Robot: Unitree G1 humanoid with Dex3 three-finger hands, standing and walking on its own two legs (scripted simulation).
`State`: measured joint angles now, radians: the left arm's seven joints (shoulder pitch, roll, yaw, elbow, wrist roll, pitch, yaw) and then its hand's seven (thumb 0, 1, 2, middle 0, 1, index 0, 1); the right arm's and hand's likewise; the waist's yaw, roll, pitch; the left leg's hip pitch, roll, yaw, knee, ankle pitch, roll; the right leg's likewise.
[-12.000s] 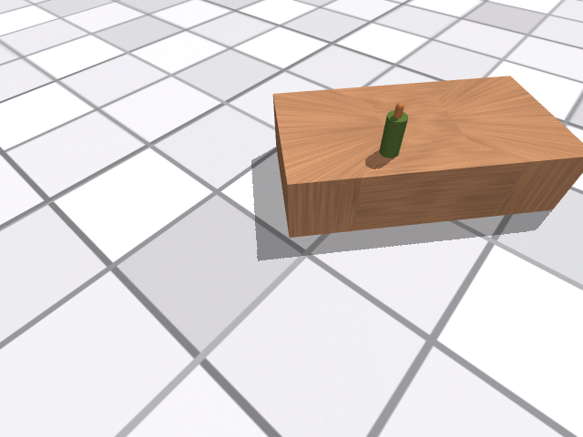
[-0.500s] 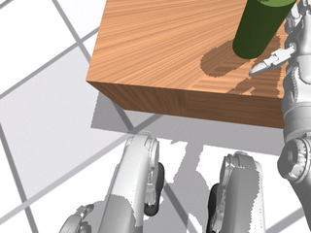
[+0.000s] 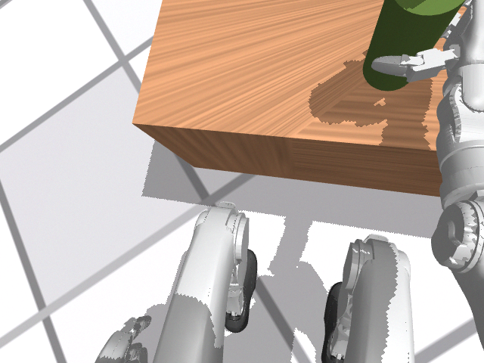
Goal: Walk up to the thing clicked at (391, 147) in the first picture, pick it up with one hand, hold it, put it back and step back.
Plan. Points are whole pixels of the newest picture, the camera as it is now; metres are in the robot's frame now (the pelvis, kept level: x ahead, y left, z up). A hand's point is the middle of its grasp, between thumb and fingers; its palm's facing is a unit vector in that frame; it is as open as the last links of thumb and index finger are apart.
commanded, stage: close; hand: right
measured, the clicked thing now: (412, 20) +0.58 -0.10 +0.03
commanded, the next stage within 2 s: settle in 0.04 s
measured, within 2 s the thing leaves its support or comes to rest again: leaves its support in 0.58 s
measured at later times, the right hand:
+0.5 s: hand (416, 36) +0.58 -0.11 +0.01, palm faces -0.02 +1.00 -0.06, open 11.2 cm
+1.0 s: hand out of the picture +0.60 -0.12 +0.10, palm faces +0.04 +1.00 -0.04, open 11.2 cm
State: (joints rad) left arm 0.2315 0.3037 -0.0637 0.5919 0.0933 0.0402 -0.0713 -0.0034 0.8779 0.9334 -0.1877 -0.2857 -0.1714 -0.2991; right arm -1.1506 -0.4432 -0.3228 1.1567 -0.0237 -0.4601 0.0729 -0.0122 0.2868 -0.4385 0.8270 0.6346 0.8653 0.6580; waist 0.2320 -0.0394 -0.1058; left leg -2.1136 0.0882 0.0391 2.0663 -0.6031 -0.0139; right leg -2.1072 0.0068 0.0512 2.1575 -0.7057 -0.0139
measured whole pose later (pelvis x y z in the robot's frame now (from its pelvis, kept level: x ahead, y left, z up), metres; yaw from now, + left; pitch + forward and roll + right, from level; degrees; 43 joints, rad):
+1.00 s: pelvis +0.02 +0.00 +0.09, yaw +0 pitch +38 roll +3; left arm 0.27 0.30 -0.02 0.64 0.06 0.00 -0.02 0.00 0.85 0.93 -0.19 -0.26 -0.16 -0.29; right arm -1.14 -0.44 -0.33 1.15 -0.01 -0.38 -0.01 -0.02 0.61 -1.01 0.66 1.15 0.69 1.19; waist 0.24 -0.05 -0.12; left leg -1.86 0.07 0.03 1.80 -0.59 -0.01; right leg -1.84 -0.01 0.03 1.87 -0.69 -0.01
